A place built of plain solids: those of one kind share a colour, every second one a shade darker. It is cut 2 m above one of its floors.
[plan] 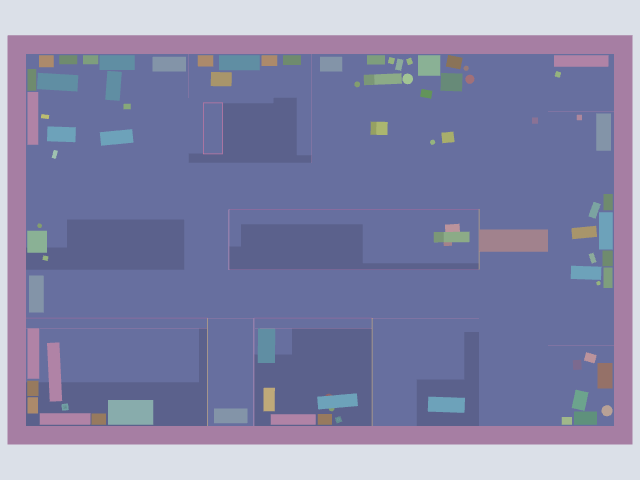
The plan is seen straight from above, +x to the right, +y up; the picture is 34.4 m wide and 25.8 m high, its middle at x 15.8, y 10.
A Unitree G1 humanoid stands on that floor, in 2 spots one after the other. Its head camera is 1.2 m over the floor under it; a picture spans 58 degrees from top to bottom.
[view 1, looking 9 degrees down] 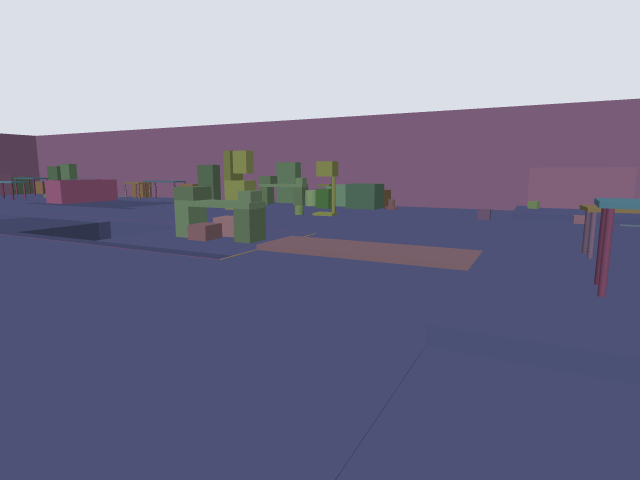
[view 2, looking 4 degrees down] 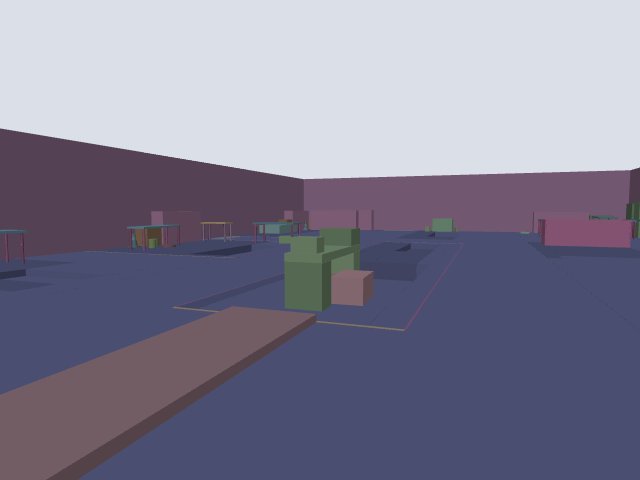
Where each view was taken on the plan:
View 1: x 28.79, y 3.14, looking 117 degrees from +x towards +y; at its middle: step_hump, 8.18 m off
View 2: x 29.24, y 12.49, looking -159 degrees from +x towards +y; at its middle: lathe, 5.97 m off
